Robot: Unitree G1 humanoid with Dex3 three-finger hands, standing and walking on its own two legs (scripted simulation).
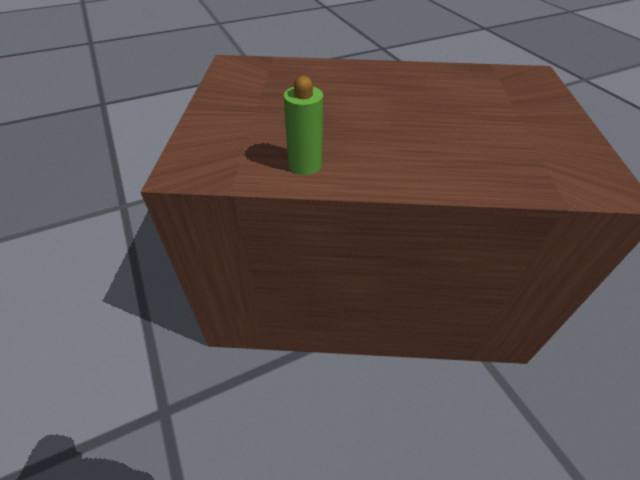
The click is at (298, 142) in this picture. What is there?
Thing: necked bottle
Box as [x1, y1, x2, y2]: [284, 76, 322, 174]
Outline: 299,76 295,80 294,86 287,89 284,92 288,166 292,171 296,173 309,174 317,171 321,166 322,92 319,89 312,86 311,81 308,77
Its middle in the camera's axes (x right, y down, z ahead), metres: -0.04 -0.23 +0.82
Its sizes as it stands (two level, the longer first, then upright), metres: 0.078 0.078 0.206
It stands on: a support 0.70 m high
